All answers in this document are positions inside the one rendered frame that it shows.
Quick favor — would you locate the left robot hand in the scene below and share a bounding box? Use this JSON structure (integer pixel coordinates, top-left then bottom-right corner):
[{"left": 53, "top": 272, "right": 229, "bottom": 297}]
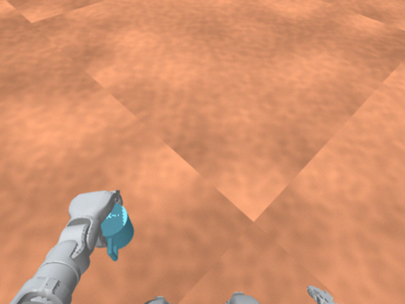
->
[{"left": 68, "top": 190, "right": 123, "bottom": 248}]

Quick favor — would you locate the left robot arm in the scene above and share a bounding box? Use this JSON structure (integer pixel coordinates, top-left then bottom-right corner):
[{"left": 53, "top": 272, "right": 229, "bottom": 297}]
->
[{"left": 10, "top": 215, "right": 101, "bottom": 304}]

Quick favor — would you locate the right robot hand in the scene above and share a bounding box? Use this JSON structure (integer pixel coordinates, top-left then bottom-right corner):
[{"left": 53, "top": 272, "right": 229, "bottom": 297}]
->
[{"left": 307, "top": 286, "right": 338, "bottom": 304}]

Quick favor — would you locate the mug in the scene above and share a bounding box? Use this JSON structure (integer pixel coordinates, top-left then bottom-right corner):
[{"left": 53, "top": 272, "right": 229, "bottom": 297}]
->
[{"left": 101, "top": 203, "right": 134, "bottom": 261}]

